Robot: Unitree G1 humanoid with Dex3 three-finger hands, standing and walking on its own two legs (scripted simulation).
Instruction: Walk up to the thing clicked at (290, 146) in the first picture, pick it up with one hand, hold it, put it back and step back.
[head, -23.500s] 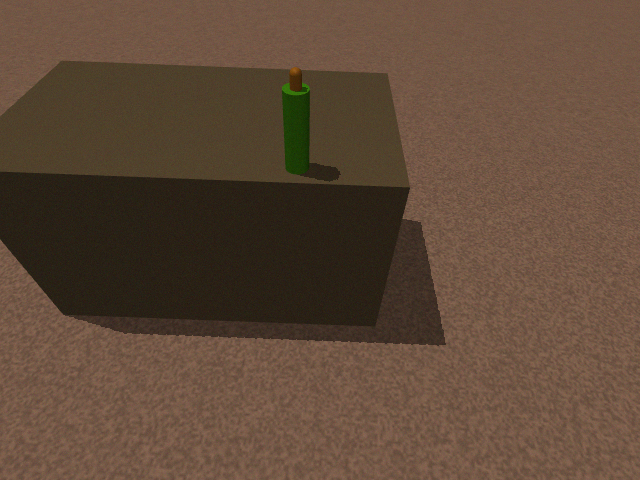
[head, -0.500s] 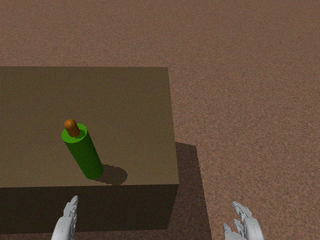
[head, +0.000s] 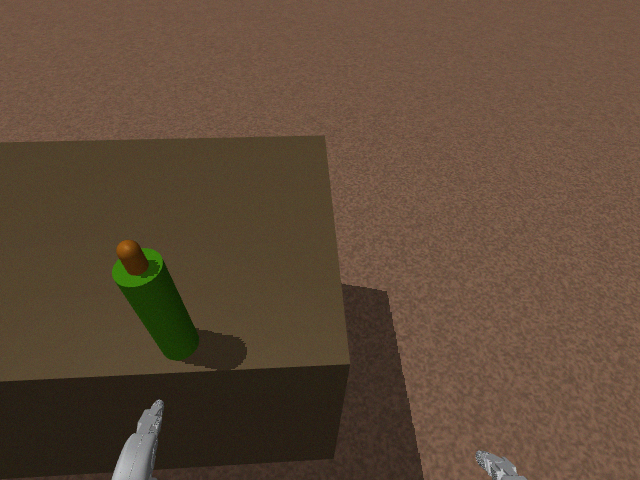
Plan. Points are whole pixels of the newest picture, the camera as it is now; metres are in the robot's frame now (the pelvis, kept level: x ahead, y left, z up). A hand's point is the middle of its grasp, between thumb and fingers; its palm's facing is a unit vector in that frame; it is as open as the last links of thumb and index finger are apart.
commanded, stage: home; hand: left
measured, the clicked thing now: (157, 302) +0.35 +0.23 +0.00
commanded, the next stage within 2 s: stand in 1.84 s
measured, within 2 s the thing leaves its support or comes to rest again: neither
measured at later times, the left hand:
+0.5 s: hand out of the picture +0.02 +0.27 -0.15, palm faces -0.05 -0.92 -0.38, open 17.6 cm
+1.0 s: hand out of the picture +0.03 +0.27 -0.15, palm faces -0.05 -0.93 -0.35, open 17.6 cm
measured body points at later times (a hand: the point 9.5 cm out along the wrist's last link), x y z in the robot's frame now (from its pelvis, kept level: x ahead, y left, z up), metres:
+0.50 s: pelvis -0.02 +0.01 +0.00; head -0.03 +0.00 +0.45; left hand +0.02 +0.32 -0.12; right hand +0.04 -0.30 -0.13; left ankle +0.02 +0.13 -0.74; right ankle -0.04 -0.13 -0.74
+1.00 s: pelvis -0.02 +0.01 +0.01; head -0.02 +0.01 +0.46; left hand +0.03 +0.32 -0.13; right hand +0.04 -0.29 -0.13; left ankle +0.02 +0.13 -0.74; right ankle -0.04 -0.13 -0.74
